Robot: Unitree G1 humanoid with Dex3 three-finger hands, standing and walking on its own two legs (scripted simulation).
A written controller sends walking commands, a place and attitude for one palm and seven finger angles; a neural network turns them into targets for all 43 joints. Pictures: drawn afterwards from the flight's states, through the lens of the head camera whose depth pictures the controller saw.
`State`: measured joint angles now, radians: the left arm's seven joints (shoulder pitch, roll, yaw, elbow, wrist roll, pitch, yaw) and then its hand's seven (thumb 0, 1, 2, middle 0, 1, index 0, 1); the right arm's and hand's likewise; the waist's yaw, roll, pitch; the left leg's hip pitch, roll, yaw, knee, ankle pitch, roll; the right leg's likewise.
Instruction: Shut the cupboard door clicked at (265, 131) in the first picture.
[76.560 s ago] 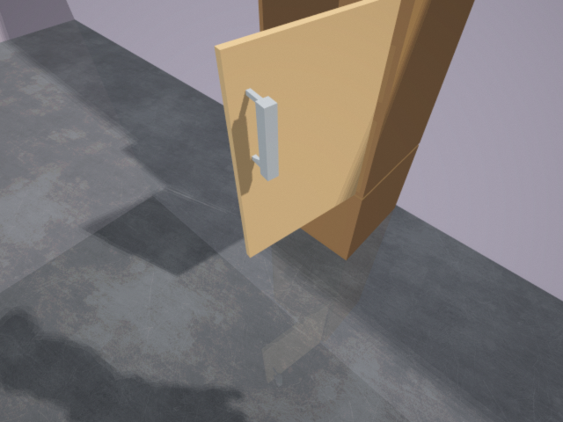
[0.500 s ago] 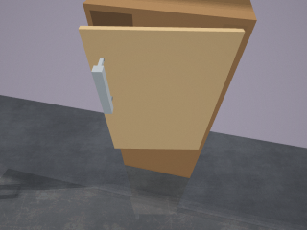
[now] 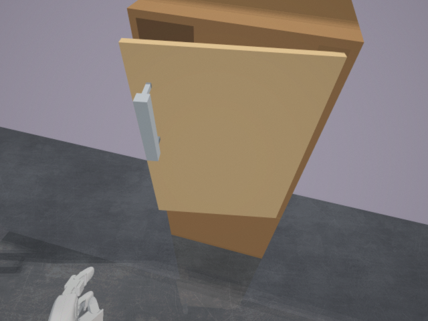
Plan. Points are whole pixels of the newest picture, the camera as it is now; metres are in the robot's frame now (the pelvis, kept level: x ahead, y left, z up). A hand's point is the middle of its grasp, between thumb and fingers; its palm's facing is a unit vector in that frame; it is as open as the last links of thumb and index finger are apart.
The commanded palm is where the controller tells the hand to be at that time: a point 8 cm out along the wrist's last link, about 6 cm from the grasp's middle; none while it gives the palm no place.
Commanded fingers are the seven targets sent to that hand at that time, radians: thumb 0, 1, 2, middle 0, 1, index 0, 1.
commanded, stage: raise the hand and make a fist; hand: left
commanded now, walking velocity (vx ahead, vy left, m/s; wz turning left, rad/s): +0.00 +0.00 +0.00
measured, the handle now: (150, 123) +0.48 +0.18 +0.10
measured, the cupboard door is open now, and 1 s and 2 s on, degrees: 11 11 11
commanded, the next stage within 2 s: bring the fist close to the handle in 1.80 s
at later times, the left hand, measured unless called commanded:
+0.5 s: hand (107, 301) +0.15 +0.18 +0.01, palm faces +0.02 -1.00 -0.06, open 5.2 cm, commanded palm +0.13 +0.24 +0.00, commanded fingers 0.00 0.90 0.90 -0.77 -0.92 -0.77 -0.92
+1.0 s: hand (91, 269) +0.18 +0.21 +0.05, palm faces -0.01 -1.00 -0.04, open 3.3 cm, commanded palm +0.16 +0.27 +0.06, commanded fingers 0.00 0.90 0.90 -1.23 -1.42 -1.23 -1.42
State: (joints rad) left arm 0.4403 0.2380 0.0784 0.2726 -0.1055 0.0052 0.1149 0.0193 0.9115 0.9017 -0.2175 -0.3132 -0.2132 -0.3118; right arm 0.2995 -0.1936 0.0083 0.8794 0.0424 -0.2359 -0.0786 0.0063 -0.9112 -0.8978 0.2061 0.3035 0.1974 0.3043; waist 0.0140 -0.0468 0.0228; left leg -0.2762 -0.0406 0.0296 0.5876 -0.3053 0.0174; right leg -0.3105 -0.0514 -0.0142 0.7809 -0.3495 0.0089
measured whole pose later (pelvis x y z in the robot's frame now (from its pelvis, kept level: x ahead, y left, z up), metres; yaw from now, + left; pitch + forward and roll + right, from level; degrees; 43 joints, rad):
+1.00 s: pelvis -0.03 +0.03 -0.04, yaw +0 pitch +7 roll -3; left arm 0.43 0.26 0.14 -0.21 -0.27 -0.24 -0.22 0.02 0.90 0.90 -1.06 -1.23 -1.05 -1.23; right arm 0.27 -0.24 0.04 0.52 0.02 -0.26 -0.07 0.01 -0.91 -0.90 0.21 0.30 0.20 0.30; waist 0.03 0.03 -0.08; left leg -0.65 -0.02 -0.03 0.97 -0.44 0.04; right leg -0.57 0.00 -0.04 0.90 -0.45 0.02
